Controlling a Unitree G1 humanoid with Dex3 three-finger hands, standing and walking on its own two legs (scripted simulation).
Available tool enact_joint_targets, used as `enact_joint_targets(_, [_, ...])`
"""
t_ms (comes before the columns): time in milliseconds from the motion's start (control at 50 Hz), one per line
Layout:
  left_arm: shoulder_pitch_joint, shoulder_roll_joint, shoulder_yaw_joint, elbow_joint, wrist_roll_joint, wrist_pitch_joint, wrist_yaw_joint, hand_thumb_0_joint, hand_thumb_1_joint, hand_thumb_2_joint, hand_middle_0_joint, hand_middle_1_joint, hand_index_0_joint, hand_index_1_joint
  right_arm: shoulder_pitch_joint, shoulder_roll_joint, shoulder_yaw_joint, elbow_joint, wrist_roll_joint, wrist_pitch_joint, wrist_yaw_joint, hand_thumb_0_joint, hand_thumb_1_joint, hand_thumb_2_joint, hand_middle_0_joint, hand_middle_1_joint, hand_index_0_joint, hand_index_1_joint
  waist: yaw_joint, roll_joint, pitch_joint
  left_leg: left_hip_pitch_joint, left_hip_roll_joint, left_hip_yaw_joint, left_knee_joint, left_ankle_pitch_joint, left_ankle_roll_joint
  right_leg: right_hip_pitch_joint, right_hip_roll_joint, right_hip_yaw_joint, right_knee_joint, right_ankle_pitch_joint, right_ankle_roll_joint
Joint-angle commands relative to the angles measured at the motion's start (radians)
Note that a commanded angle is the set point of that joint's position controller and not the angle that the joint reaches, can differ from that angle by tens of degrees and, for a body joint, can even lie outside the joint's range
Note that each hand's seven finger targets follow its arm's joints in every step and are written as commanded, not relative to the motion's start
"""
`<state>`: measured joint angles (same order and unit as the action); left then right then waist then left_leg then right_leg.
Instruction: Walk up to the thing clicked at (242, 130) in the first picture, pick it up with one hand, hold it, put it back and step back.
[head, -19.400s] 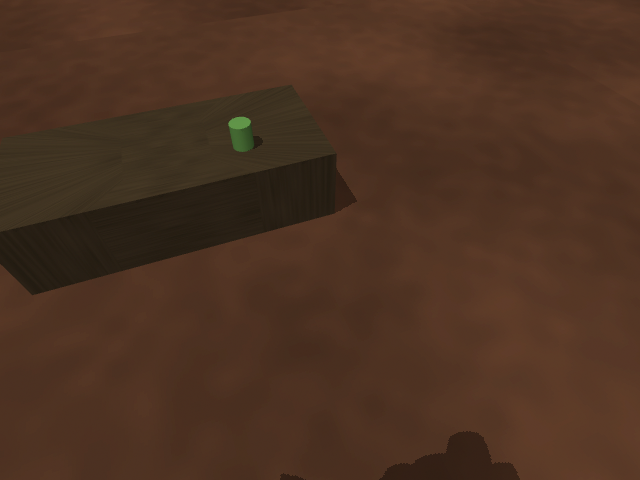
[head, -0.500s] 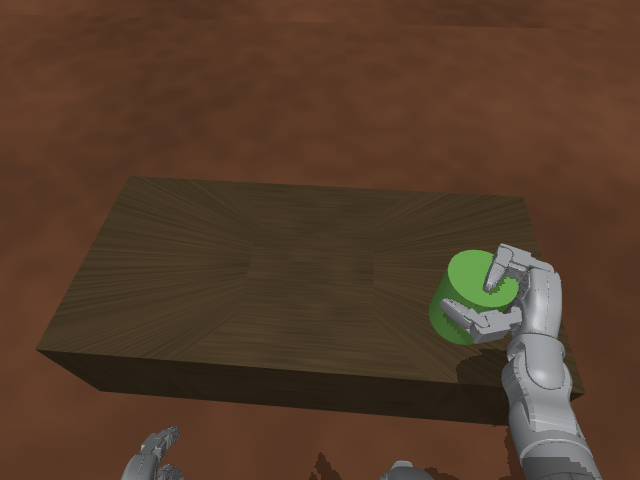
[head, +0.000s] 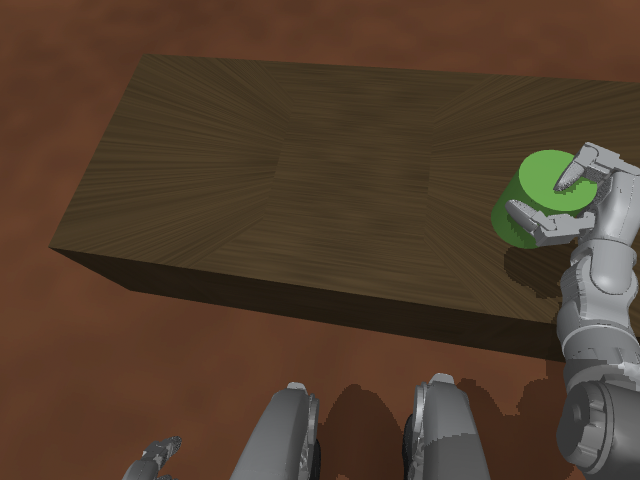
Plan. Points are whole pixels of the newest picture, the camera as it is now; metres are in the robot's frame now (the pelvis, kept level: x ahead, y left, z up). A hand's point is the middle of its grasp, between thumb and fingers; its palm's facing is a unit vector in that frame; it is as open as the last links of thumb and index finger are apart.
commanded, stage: crouch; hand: right
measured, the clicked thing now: (538, 202) +0.46 -0.23 -0.03
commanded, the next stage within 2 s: lower in 0.90 s
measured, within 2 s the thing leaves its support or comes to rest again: neither
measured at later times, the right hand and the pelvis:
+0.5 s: hand (535, 193) +0.50 -0.24 -0.07, palm faces +0.31 +0.95 -0.01, open 6.8 cm; pelvis -0.02 +0.00 -0.07, yaw +3 degrees
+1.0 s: hand (527, 189) +0.53 -0.25 -0.11, palm faces +0.31 +0.95 -0.02, open 6.7 cm; pelvis -0.02 +0.00 -0.12, yaw +4 degrees
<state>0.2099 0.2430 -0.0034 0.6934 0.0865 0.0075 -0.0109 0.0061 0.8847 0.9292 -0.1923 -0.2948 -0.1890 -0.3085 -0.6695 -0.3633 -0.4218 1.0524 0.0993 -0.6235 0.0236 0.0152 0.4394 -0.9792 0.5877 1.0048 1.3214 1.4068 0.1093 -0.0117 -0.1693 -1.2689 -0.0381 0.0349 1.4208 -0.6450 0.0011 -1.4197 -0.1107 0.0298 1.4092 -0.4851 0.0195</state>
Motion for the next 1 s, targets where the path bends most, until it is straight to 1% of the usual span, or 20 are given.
enact_joint_targets(0, [0.113,0.18,0.057,-0.074,-0.001,-0.004,-0.002,0.0,0.87,0.929,-0.196,-0.294,-0.183,-0.307,-0.442,-0.257,-0.051,-0.238,0.004,-0.089,0.0,0.0,-0.177,-1.267,1.296,1.408,1.329,1.408,-0.003,-0.155,-0.628,0.021,-0.028,0.008,-0.147,0.351,0.016,0.565,0.037,0.049,-0.053,0.319,-0.042])
enact_joint_targets(100, [0.121,0.183,0.059,-0.063,0.001,0.008,-0.006,0.0,0.869,0.933,-0.196,-0.293,-0.183,-0.307,-0.485,-0.333,-0.101,-0.205,-0.011,-0.083,-0.013,0.0,-0.165,-1.28,1.299,1.419,1.334,1.42,0.014,-0.116,-0.617,0.003,-0.029,-0.001,-0.121,0.304,0.012,0.415,0.039,0.041,0.004,0.209,-0.052])
enact_joint_targets(140, [0.112,0.189,0.057,-0.06,0.001,0.009,-0.008,0.0,0.873,0.931,-0.197,-0.294,-0.185,-0.307,-0.497,-0.316,-0.088,-0.181,-0.014,-0.082,-0.005,0.0,-0.193,-1.313,1.328,1.453,1.364,1.453,0.018,-0.16,-0.597,-0.071,-0.032,0.009,-0.091,0.249,0.022,0.419,0.037,0.052,0.002,0.173,-0.044])
enact_joint_targets(180, [0.128,0.187,0.055,-0.058,0.003,0.014,-0.007,0.0,0.868,0.93,-0.195,-0.293,-0.184,-0.306,-0.528,-0.387,-0.129,-0.204,-0.023,-0.083,-0.013,0.0,-0.201,-1.339,1.353,1.482,1.39,1.482,0.015,-0.171,-0.645,-0.073,-0.033,0.009,-0.077,0.269,0.021,0.426,0.034,0.054,0.028,0.199,-0.047])
enact_joint_targets(260, [0.136,0.172,0.039,-0.057,0.006,0.02,-0.009,0.0,0.863,0.94,-0.195,-0.293,-0.181,-0.308,-0.546,-0.388,-0.124,-0.177,-0.029,-0.067,-0.003,0.0,-0.15,-1.324,1.325,1.465,1.366,1.466,0.03,-0.166,-0.659,-0.065,-0.033,0.002,-0.045,0.32,0.015,0.359,0.031,0.045,0.081,0.23,-0.052])
enact_joint_targets(300, [0.126,0.174,0.036,-0.056,0.007,0.019,-0.011,0.0,0.877,0.933,-0.194,-0.296,-0.183,-0.307,-0.535,-0.343,-0.093,-0.124,-0.036,-0.055,0.009,0.0,-0.205,-1.332,1.337,1.469,1.375,1.469,0.047,-0.166,-0.646,-0.106,-0.036,0.01,-0.028,0.295,0.017,0.345,0.031,0.055,0.094,0.207,-0.051])
enact_joint_targets(320, [0.133,0.188,0.044,-0.047,0.009,0.023,-0.011,0.0,0.876,0.933,-0.196,-0.296,-0.185,-0.308,-0.584,-0.415,-0.133,-0.179,-0.037,-0.061,0.005,0.0,-0.22,-1.348,1.359,1.489,1.395,1.489,0.032,-0.207,-0.655,-0.134,-0.037,0.009,-0.011,0.276,0.021,0.349,0.03,0.056,0.102,0.201,-0.049])
enact_joint_targets(360, [0.127,0.189,0.041,-0.054,0.009,0.026,-0.012,0.0,0.869,0.934,-0.196,-0.296,-0.184,-0.309,-0.596,-0.405,-0.116,-0.159,-0.041,-0.051,0.006,0.0,-0.226,-1.351,1.354,1.487,1.392,1.487,0.038,-0.218,-0.652,-0.172,-0.039,0.016,-0.004,0.236,0.025,0.353,0.027,0.062,0.107,0.171,-0.047])
enact_joint_targets(380, [0.136,0.188,0.043,-0.051,0.008,0.027,-0.013,0.0,0.878,0.934,-0.196,-0.297,-0.185,-0.308,-0.564,-0.352,-0.092,-0.106,-0.04,-0.04,0.009,0.0,-0.214,-1.335,1.342,1.472,1.379,1.472,0.054,-0.199,-0.614,-0.194,-0.039,0.023,0.007,0.233,0.026,0.343,0.025,0.068,0.106,0.167,-0.045])
enact_joint_targets(440, [0.133,0.198,0.041,-0.052,0.008,0.028,-0.013,0.0,0.878,0.93,-0.198,-0.297,-0.188,-0.308,-0.635,-0.441,-0.129,-0.184,-0.042,-0.041,0.009,0.0,-0.19,-1.339,1.333,1.473,1.372,1.473,0.037,-0.242,-0.668,-0.224,-0.037,0.027,0.041,0.239,0.027,0.357,0.021,0.077,0.135,0.187,-0.044])
enact_joint_targets(500, [0.146,0.189,0.038,-0.052,0.013,0.035,-0.016,0.0,0.88,0.931,-0.197,-0.3,-0.188,-0.31,-0.611,-0.387,-0.105,-0.15,-0.043,-0.019,0.011,0.0,-0.249,-1.365,1.368,1.5,1.404,1.5,0.051,-0.226,-0.685,-0.208,-0.039,0.03,0.064,0.291,0.023,0.353,0.017,0.072,0.171,0.241,-0.047])
enact_joint_targets(560, [0.144,0.201,0.041,-0.051,0.01,0.039,-0.013,0.0,0.876,0.93,-0.198,-0.299,-0.188,-0.31,-0.665,-0.46,-0.136,-0.184,-0.052,-0.011,0.01,0.0,-0.275,-1.391,1.388,1.524,1.424,1.524,0.048,-0.257,-0.686,-0.242,-0.04,0.034,0.076,0.256,0.027,0.334,0.019,0.076,0.177,0.205,-0.043])
enact_joint_targets(600, [0.137,0.2,0.039,-0.051,0.011,0.04,-0.014,0.0,0.882,0.927,-0.199,-0.3,-0.19,-0.309,-0.636,-0.4,-0.096,-0.124,-0.055,0.004,0.017,0.0,-0.262,-1.389,1.38,1.521,1.418,1.521,0.066,-0.214,-0.658,-0.259,-0.041,0.037,0.087,0.246,0.024,0.29,0.018,0.076,0.198,0.176,-0.046])
enact_joint_targets(640, [0.141,0.21,0.038,-0.052,0.009,0.043,-0.013,0.0,0.876,0.929,-0.198,-0.299,-0.188,-0.309,-0.686,-0.517,-0.167,-0.201,-0.052,-0.001,0.007,0.0,-0.252,-1.395,1.391,1.532,1.429,1.533,0.036,-0.26,-0.688,-0.269,-0.039,0.03,0.105,0.239,0.028,0.297,0.018,0.07,0.211,0.179,-0.047])
enact_joint_targets(700, [0.141,0.202,0.034,-0.057,0.008,0.046,-0.014,0.0,0.884,0.927,-0.199,-0.302,-0.192,-0.31,-0.658,-0.431,-0.114,-0.131,-0.051,0.018,0.015,0.0,-0.253,-1.379,1.382,1.517,1.418,1.518,0.061,-0.223,-0.673,-0.276,-0.042,0.037,0.115,0.236,0.025,0.266,0.017,0.075,0.224,0.168,-0.048])
enact_joint_targets(740, [0.15,0.206,0.034,-0.054,0.007,0.049,-0.011,0.0,0.872,0.931,-0.198,-0.299,-0.188,-0.31,-0.7,-0.537,-0.175,-0.193,-0.055,0.012,0.008,0.0,-0.23,-1.38,1.374,1.517,1.412,1.517,0.047,-0.245,-0.69,-0.282,-0.039,0.034,0.127,0.246,0.025,0.256,0.016,0.071,0.242,0.178,-0.048])
enact_joint_targets(780, [0.149,0.209,0.033,-0.056,0.011,0.053,-0.013,0.0,0.879,0.926,-0.198,-0.302,-0.191,-0.31,-0.689,-0.475,-0.128,-0.154,-0.06,0.026,0.016,0.0,-0.249,-1.367,1.37,1.503,1.406,1.503,0.059,-0.245,-0.694,-0.291,-0.042,0.04,0.148,0.246,0.027,0.262,0.014,0.076,0.25,0.188,-0.046])
enact_joint_targets(820, [0.155,0.21,0.03,-0.057,0.007,0.055,-0.012,0.0,0.882,0.928,-0.198,-0.302,-0.191,-0.31,-0.724,-0.531,-0.168,-0.186,-0.056,0.028,0.014,0.0,-0.239,-1.383,1.38,1.521,1.417,1.521,0.049,-0.263,-0.701,-0.318,-0.042,0.041,0.157,0.246,0.029,0.274,0.012,0.079,0.256,0.202,-0.047])
enact_joint_targets(840, [0.156,0.213,0.03,-0.053,0.007,0.056,-0.009,0.0,0.88,0.927,-0.199,-0.303,-0.192,-0.311,-0.715,-0.498,-0.137,-0.157,-0.061,0.035,0.021,0.0,-0.255,-1.388,1.38,1.522,1.417,1.522,0.067,-0.258,-0.691,-0.328,-0.042,0.043,0.158,0.242,0.027,0.271,0.011,0.081,0.267,0.194,-0.046])
enact_joint_targets(980, [0.167,0.222,0.03,-0.056,0.005,0.063,-0.009,0.0,0.882,0.924,-0.198,-0.302,-0.191,-0.309,-0.736,-0.548,-0.164,-0.156,-0.064,0.061,0.027,0.0,-0.214,-1.38,1.37,1.518,1.409,1.518,0.063,-0.252,-0.698,-0.334,-0.044,0.044,0.181,0.22,0.028,0.214,0.012,0.073,0.289,0.152,-0.048])
